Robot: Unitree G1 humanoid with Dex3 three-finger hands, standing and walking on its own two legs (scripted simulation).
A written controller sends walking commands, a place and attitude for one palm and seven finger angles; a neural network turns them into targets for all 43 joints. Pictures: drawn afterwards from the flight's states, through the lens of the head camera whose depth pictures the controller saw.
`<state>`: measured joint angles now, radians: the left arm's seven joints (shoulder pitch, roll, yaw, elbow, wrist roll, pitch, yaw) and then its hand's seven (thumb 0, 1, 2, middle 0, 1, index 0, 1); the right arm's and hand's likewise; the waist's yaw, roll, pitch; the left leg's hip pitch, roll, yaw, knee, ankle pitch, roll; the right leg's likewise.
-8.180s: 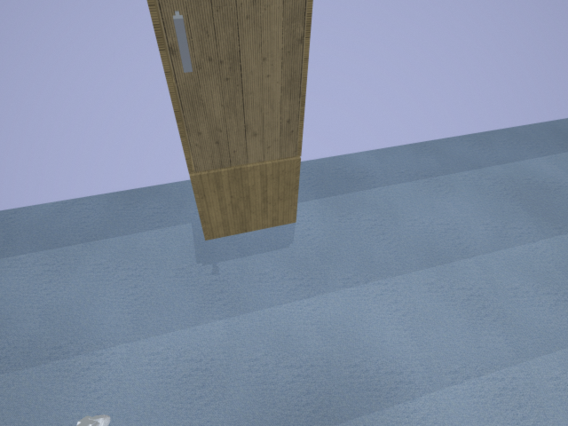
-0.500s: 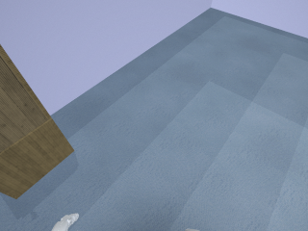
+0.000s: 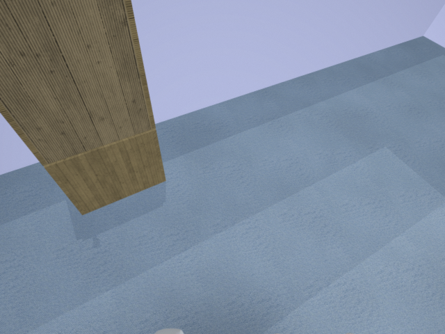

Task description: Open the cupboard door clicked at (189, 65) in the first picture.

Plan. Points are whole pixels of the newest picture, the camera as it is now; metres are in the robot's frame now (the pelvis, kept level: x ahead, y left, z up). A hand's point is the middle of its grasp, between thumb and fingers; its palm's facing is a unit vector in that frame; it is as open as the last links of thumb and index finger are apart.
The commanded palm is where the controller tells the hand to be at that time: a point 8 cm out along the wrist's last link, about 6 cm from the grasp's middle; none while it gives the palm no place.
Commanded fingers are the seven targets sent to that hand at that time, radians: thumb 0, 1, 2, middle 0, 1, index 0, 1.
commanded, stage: turn to face it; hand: left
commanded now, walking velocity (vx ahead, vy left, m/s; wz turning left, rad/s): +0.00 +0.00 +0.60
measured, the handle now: out of the picture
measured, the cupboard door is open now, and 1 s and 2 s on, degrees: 0 0 0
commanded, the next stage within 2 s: take the last steps up to it in 0.82 s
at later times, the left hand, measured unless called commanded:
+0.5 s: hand out of the picture +0.06 +0.19 -0.12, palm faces +0.30 -0.91 -0.29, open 7.4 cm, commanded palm none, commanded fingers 0.00 0.90 0.90 -0.20 -0.30 -0.20 -0.30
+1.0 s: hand out of the picture -0.10 +0.21 -0.16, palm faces +0.52 -0.82 -0.24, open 7.4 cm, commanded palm none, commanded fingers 0.00 0.90 0.90 -0.20 -0.30 -0.20 -0.30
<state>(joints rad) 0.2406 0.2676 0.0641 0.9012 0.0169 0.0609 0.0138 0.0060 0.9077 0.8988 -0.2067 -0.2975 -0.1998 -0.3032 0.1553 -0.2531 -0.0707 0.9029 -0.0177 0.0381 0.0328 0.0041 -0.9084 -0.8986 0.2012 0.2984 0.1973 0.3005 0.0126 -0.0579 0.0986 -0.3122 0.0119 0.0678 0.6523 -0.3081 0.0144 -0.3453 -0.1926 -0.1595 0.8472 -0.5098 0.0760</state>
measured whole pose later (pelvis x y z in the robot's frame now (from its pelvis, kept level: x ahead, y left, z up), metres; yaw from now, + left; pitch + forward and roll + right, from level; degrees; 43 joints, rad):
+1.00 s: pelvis -0.02 +0.01 +0.02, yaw +28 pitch -2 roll -1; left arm 0.25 0.25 0.06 1.00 0.01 0.06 0.01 0.01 0.91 0.90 -0.20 -0.30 -0.19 -0.30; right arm 0.15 -0.18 -0.02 0.96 -0.02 0.01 -0.01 0.00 -0.91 -0.90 0.20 0.30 0.20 0.30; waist 0.03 -0.03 0.07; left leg -0.20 -0.01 0.04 0.47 -0.25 0.05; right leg -0.42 -0.09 -0.05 1.02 -0.43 0.07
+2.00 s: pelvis +0.19 +0.12 +0.02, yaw +29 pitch -1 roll +1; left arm 0.24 0.17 0.07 1.04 0.03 -0.01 0.00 0.01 0.92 0.90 -0.20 -0.30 -0.19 -0.30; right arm 0.23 -0.16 -0.06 1.04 -0.03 -0.07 -0.02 -0.03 -0.95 -0.90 0.20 0.30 0.20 0.30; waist 0.01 -0.03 0.02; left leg -0.17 0.02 0.18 0.42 -0.24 0.03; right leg -0.50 -0.12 -0.07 0.93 -0.29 0.01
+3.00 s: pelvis +0.20 +0.13 +0.02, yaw +29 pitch -2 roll +1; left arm 0.31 0.12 -0.01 1.14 0.01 0.01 0.03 0.01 0.91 0.90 -0.20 -0.30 -0.20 -0.30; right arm 0.24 -0.17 -0.02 1.11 -0.01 0.00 -0.03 0.00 -0.93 -0.90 0.20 0.30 0.20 0.30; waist 0.01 0.01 0.03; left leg -0.19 0.00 0.08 0.40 -0.18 0.01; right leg -0.15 -0.01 -0.03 0.45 -0.27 -0.01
